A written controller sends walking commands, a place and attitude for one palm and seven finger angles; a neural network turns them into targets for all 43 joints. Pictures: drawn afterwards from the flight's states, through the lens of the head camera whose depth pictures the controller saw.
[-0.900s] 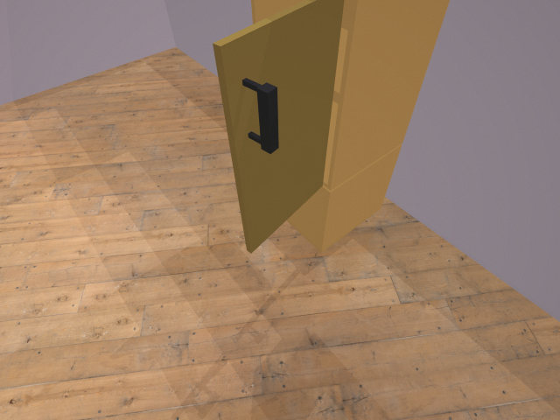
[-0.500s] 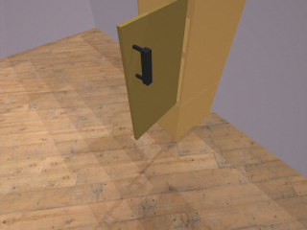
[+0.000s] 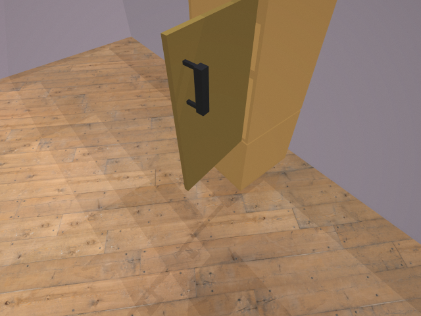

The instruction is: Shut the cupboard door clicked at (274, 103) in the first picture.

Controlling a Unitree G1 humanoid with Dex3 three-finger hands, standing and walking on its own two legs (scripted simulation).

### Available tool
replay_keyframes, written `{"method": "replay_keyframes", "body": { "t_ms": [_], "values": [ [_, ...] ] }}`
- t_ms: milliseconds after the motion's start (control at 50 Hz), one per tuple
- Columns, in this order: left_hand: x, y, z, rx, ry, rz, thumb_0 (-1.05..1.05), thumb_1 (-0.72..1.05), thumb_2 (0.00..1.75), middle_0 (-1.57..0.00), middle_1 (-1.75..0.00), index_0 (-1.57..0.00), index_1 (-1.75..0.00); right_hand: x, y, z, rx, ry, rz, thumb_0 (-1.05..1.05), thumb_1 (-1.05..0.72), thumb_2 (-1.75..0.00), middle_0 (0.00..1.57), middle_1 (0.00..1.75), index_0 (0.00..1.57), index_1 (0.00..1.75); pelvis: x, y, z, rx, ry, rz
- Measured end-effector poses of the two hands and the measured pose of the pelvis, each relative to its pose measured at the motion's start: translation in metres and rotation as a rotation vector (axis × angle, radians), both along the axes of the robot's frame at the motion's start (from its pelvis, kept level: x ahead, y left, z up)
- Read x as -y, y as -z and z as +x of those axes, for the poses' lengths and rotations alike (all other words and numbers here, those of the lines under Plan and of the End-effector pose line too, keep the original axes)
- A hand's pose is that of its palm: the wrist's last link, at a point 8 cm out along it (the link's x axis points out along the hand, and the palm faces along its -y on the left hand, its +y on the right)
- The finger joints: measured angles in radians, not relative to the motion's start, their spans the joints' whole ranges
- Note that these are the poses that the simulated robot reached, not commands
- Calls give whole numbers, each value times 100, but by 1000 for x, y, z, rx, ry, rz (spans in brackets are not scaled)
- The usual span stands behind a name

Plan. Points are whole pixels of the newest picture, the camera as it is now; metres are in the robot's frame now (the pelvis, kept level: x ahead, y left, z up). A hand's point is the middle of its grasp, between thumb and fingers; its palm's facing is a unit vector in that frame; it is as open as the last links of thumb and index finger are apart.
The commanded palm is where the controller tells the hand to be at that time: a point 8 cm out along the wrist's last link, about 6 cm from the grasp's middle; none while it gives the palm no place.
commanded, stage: walk around to get in front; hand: left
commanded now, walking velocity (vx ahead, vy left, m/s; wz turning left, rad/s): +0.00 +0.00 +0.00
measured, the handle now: (195, 87) +0.61 +0.07 +0.10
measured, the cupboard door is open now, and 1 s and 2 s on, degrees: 100 100 100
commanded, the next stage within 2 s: none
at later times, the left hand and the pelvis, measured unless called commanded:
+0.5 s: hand out of the picture +0.07 +0.19 -0.18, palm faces -0.13 -0.95 -0.27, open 7.3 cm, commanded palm none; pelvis -0.02 -0.01 -0.03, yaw -11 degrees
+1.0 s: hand out of the picture +0.12 +0.18 -0.19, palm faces -0.34 -0.91 -0.23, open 7.4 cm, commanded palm none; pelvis -0.02 +0.01 -0.02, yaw -25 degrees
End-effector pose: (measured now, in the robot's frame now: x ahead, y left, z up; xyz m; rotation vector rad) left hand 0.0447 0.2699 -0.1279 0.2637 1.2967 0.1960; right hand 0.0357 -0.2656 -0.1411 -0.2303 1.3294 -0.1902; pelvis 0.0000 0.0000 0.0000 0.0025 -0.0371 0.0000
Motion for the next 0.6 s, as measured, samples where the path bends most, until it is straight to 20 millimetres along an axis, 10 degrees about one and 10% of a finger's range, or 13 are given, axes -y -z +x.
{"method": "replay_keyframes", "body": {
  "t_ms": [380, 600],
  "values": [
    [20, 22, 2, -64, 77, -53, 0, 91, 90, -20, -30, -21, -30, -21, 16, -38, 14, 148, 24, 1, -90, -89, 20, 30, 20, 29, -3, 15, -14, -23, 130, 13],
    [47, 13, 25, 2, 169, -5, 0, 91, 90, -20, -30, -21, -30, 7, 34, -68, -5, 244, 59, 1, -90, -89, 20, 30, 20, 29, 18, 21, -31, -33, 214, 21]
  ]
}}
